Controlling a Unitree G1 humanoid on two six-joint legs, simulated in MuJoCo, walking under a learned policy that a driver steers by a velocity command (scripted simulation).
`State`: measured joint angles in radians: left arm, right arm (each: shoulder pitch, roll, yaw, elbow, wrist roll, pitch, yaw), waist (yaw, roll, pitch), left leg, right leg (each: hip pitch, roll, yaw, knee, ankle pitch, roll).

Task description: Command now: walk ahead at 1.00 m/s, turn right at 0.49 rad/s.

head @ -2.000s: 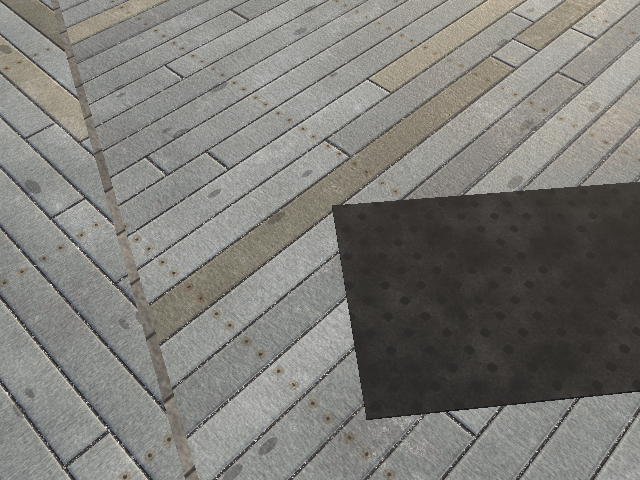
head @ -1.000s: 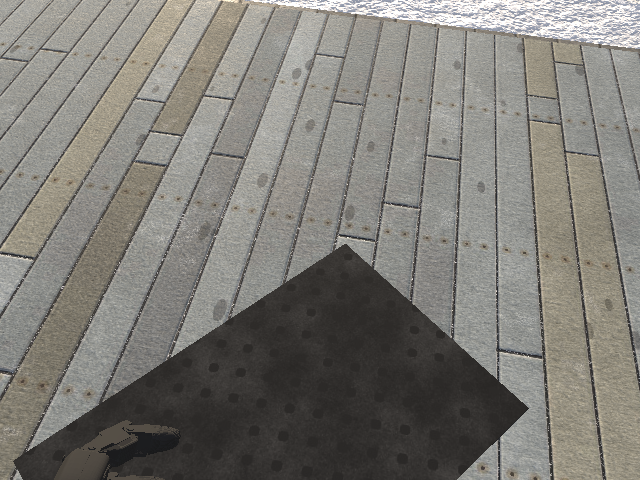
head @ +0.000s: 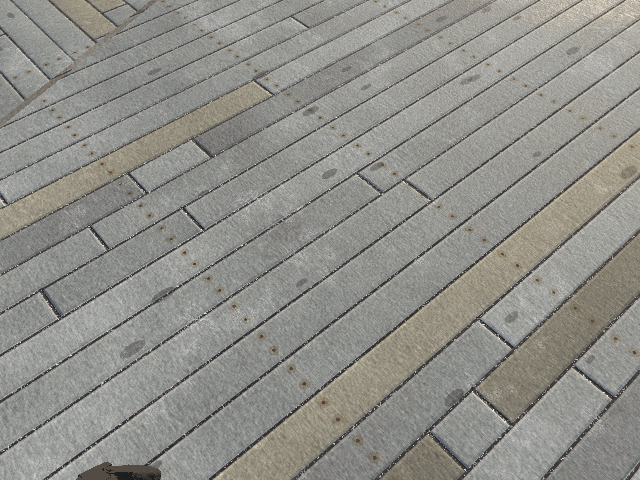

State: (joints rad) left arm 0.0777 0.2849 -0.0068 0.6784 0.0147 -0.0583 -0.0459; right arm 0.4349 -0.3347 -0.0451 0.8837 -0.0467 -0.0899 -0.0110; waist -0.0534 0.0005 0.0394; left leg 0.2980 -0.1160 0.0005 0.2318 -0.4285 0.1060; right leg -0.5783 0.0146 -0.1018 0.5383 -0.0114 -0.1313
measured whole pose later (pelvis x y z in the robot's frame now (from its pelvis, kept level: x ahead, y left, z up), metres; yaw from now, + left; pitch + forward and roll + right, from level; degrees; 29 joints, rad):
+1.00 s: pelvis +0.69 -0.15 +0.02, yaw -48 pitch +1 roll +0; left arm 0.14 0.29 0.05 0.59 0.02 0.00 -0.01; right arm 0.06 -0.31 -0.04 0.74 0.02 -0.01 -0.01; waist 0.02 0.02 0.12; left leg -0.51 0.05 -0.01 1.14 -0.50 -0.05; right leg -0.42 0.07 -0.01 0.54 -0.13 -0.08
